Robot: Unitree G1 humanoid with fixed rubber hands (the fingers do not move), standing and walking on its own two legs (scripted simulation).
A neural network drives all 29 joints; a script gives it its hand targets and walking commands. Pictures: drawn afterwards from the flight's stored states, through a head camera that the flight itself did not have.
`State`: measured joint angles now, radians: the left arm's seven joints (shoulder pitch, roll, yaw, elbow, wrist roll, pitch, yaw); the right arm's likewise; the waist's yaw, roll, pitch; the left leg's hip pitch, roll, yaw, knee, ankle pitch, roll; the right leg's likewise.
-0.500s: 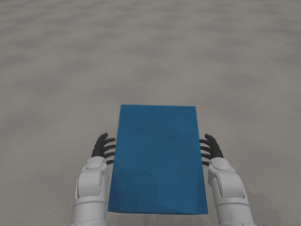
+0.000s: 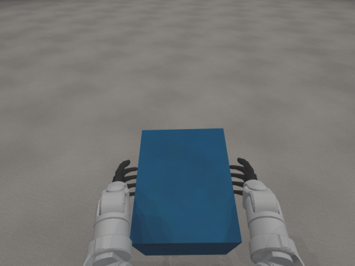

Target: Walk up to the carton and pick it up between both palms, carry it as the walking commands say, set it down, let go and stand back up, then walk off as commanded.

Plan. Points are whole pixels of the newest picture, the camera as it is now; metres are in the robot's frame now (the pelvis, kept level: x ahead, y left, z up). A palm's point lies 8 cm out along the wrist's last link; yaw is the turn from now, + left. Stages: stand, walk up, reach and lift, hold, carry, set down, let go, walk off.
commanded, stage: set down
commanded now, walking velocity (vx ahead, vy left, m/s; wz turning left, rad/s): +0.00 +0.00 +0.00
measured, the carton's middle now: (184, 192) +0.34 +0.06 -0.06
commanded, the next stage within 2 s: none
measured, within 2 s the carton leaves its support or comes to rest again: neither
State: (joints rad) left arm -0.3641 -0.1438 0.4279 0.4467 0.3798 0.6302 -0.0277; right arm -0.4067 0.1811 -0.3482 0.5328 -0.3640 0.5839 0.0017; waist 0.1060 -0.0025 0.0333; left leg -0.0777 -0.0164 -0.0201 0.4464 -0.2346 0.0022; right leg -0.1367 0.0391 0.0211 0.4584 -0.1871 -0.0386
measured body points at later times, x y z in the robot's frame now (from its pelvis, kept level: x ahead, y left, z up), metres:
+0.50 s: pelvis -0.01 +0.00 -0.02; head +0.09 +0.00 +0.42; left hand +0.30 +0.22 -0.06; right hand +0.36 -0.10 -0.07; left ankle +0.02 +0.12 -0.74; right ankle +0.05 -0.10 -0.74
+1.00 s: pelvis -0.04 +0.00 -0.10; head +0.15 +0.01 +0.31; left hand +0.33 +0.22 -0.16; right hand +0.39 -0.10 -0.16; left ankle +0.02 +0.12 -0.74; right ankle +0.05 -0.10 -0.74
